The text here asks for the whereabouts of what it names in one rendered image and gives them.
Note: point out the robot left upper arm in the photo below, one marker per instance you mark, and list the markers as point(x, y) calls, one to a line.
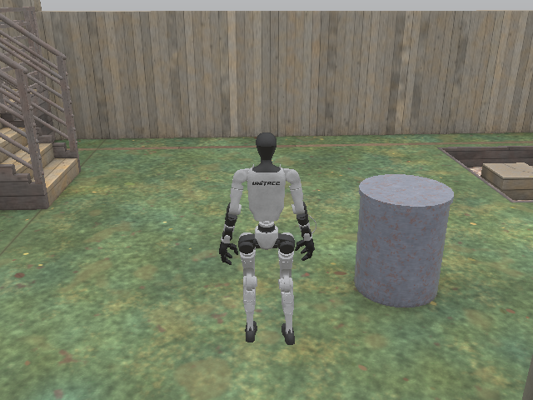
point(240, 176)

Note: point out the robot right upper arm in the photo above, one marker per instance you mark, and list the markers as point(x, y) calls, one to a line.
point(293, 178)

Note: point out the robot right forearm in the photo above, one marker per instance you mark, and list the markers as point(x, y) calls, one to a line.
point(304, 225)

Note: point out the right robot hand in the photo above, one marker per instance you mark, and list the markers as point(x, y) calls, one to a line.
point(309, 248)

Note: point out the robot left forearm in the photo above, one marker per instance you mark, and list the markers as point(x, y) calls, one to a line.
point(228, 226)

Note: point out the left robot hand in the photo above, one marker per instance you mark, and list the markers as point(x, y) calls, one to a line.
point(225, 254)

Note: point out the robot torso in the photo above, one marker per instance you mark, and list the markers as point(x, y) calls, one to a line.
point(266, 192)

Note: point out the robot right foot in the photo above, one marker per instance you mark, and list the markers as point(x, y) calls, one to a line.
point(289, 338)

